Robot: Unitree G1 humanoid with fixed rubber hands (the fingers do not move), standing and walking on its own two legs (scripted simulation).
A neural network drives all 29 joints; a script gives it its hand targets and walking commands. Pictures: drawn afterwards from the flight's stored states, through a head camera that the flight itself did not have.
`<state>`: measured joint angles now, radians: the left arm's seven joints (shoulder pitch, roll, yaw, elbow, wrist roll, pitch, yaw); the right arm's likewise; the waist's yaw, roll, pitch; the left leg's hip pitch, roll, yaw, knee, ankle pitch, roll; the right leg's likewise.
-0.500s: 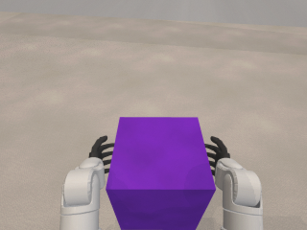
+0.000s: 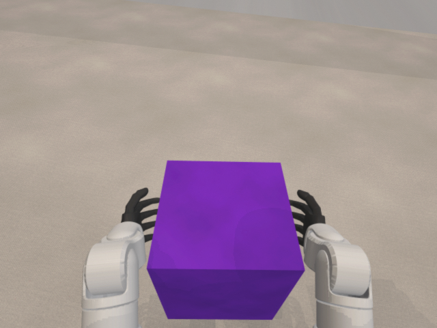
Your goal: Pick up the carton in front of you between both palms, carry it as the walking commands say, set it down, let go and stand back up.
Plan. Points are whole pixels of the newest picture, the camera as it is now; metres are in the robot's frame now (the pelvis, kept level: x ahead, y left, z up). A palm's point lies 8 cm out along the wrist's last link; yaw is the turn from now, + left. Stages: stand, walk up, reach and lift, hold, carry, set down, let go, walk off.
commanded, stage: carry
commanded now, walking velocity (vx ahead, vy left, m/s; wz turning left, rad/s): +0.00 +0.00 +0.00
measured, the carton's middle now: (222, 243) +0.29 +0.00 -0.02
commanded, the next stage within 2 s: none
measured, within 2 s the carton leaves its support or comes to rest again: neither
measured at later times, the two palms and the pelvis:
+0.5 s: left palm (149, 168) +0.39 +0.14 +0.09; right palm (306, 168) +0.40 -0.16 +0.09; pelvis +0.12 -0.02 -0.01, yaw +2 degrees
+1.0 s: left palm (146, 182) +0.35 +0.14 +0.09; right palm (311, 183) +0.36 -0.16 +0.09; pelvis +0.09 -0.02 -0.01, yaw +2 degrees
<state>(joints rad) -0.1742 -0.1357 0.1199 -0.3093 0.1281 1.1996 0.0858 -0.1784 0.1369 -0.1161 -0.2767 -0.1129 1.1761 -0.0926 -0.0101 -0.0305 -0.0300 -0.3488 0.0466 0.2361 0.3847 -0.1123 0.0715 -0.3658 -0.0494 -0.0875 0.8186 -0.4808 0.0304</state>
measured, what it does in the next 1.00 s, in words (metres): steps on the spot: right foot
